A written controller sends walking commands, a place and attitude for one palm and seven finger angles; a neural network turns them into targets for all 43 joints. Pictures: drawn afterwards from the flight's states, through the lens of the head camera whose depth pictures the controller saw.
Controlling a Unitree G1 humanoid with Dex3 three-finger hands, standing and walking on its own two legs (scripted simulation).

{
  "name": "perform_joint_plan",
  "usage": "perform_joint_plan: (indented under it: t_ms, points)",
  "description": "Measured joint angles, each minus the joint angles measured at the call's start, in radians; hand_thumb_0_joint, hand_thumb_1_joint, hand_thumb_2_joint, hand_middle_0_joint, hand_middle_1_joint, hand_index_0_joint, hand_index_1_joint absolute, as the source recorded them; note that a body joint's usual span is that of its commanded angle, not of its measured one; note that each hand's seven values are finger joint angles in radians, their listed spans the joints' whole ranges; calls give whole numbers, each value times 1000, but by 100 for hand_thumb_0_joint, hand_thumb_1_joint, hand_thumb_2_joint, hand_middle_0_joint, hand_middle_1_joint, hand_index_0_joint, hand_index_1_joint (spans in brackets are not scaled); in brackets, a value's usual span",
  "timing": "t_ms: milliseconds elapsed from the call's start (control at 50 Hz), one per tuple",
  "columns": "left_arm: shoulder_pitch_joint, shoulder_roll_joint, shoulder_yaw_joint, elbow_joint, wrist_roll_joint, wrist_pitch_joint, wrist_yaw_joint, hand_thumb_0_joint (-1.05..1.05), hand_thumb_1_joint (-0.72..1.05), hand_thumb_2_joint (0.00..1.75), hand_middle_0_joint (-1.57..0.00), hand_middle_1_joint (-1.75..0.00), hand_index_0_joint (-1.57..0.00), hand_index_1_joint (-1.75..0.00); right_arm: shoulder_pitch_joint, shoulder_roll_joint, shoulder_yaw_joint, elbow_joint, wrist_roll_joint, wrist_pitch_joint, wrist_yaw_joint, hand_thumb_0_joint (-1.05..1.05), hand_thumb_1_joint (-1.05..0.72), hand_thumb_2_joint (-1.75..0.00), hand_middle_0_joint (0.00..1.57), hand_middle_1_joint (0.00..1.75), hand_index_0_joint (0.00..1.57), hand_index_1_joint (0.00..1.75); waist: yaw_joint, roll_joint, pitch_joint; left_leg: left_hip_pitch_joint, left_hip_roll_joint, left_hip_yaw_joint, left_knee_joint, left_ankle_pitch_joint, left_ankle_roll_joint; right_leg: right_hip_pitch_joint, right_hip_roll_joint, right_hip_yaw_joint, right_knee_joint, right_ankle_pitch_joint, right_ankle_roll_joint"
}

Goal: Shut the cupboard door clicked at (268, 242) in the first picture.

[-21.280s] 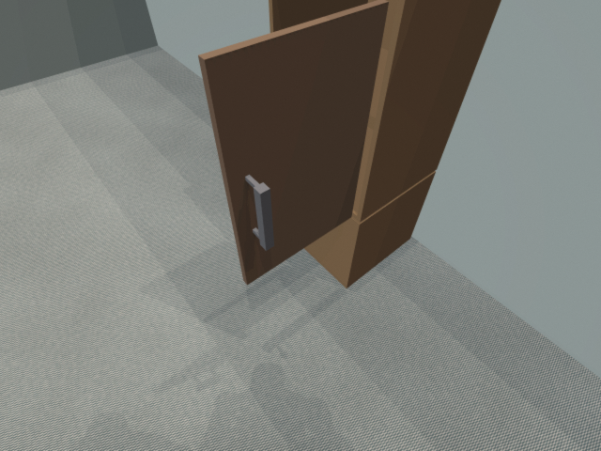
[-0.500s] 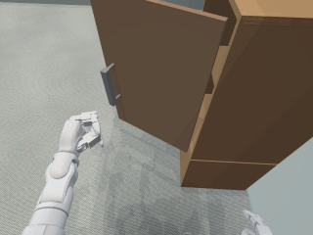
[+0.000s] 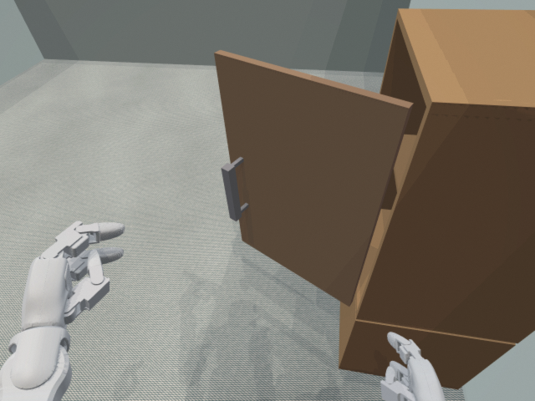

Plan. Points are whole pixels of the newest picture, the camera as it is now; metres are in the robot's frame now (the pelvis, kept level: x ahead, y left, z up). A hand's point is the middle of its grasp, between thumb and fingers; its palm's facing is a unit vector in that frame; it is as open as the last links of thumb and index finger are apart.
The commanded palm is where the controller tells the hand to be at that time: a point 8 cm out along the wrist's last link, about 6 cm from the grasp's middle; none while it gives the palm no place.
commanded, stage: draw the hand back to the body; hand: left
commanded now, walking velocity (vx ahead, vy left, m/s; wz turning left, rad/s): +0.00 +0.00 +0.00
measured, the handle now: (237, 189) +0.62 +0.16 -0.08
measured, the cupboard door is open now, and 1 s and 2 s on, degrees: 63 63 63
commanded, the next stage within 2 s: step back with the hand held close in 0.52 s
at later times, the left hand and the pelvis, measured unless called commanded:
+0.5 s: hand (68, 298) +0.18 +0.25 +0.15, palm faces +0.43 -0.81 -0.40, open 7.4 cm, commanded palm +0.13 +0.29 +0.17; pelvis -0.01 -0.01 +0.00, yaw -1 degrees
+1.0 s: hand (51, 295) +0.18 +0.27 +0.15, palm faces +0.35 -0.78 -0.51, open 7.5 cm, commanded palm +0.12 +0.31 +0.17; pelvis -0.03 +0.01 -0.01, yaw -2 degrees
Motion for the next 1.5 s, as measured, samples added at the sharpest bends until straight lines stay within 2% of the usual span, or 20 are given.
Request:
perform_joint_plan:
  t_ms: [200,260,380,480,660,760,820,940,1040,1120,1240,1380,1500]
  points:
    - [151,56,150,-164,-6,-37,13,2,89,89,-36,-47,-36,-47,36,-18,-32,40,-1,-34,7,1,-90,-90,20,30,20,30,7,11,-5,11,3,3,-1,0,-2,11,3,3,-3,2,0]
    - [150,46,158,-157,-4,-51,18,2,89,90,-30,-41,-30,-40,37,-28,-40,50,-1,-43,5,1,-90,-90,20,30,20,30,10,14,1,9,1,1,-1,3,-1,7,1,1,2,2,-1]
    - [128,20,130,-124,-1,-51,16,2,89,90,-23,-33,-23,-33,32,-30,-44,61,-2,-55,-4,1,-90,-90,20,30,20,30,9,1,7,3,2,1,-2,12,-4,-3,2,1,11,5,-6]
    - [133,24,117,-135,0,-55,14,2,89,89,-22,-31,-22,-31,29,-23,-42,59,-3,-72,-9,1,-90,-90,20,30,20,30,1,-6,7,8,11,4,2,10,-10,2,10,4,9,7,-12]
    - [137,38,136,-139,-4,-70,8,2,89,89,-21,-30,-21,-30,24,-16,-42,55,-3,-77,-4,1,-90,-90,20,30,20,30,-4,-1,6,11,19,9,-3,12,-15,3,19,8,3,12,-17]
    - [147,40,166,-126,4,-122,13,2,89,89,-21,-30,-21,-30,15,-34,-51,36,-2,-30,5,1,-90,-90,20,30,20,30,-29,18,-22,-84,31,-6,65,-10,-12,-57,30,-7,3,21,-18]
    - [170,43,166,-134,5,-140,19,2,89,89,-21,-30,-21,-30,8,-47,-65,31,1,0,3,1,-90,-90,20,30,20,30,-43,14,-24,-118,23,-2,79,-13,-5,-95,20,-4,24,17,-10]
    - [213,87,180,-180,1,-132,22,2,88,89,-21,-30,-21,-30,3,-52,-79,-2,5,52,-19,1,-90,-90,20,30,20,30,-55,-15,-7,-141,-1,24,74,0,13,-145,-5,23,65,14,11]
    - [217,125,206,-210,-2,-126,27,2,88,89,-21,-30,-21,-30,-2,-39,-74,-34,6,72,-23,1,-90,-90,20,30,20,30,-62,-36,-4,-174,-8,40,98,5,24,-184,-12,38,93,22,19]
    - [221,128,214,-223,2,-133,32,2,88,89,-21,-30,-21,-30,2,-29,-63,-49,6,70,-23,1,-90,-90,20,30,20,30,-67,-48,-12,-206,-9,44,122,9,32,-211,-14,41,107,34,24]
    - [214,111,224,-233,21,-153,36,2,88,89,-21,-30,-21,-30,23,-20,-51,-52,3,47,-22,1,-90,-90,20,30,20,30,-60,-62,-13,-250,-7,39,172,10,41,-245,-16,35,139,45,27]
    - [184,86,236,-239,39,-180,43,2,88,89,-21,-30,-21,-30,46,-18,-45,-31,-4,13,-17,1,-90,-90,20,30,20,30,-50,-69,-6,-288,0,30,234,5,40,-273,-12,25,186,44,22]
    - [168,73,230,-244,50,-205,49,2,88,89,-21,-30,-21,-30,58,-25,-49,-13,-10,-5,-7,1,-90,-90,20,30,20,30,-55,-69,-12,-323,8,22,271,-15,38,-294,-5,17,193,57,16]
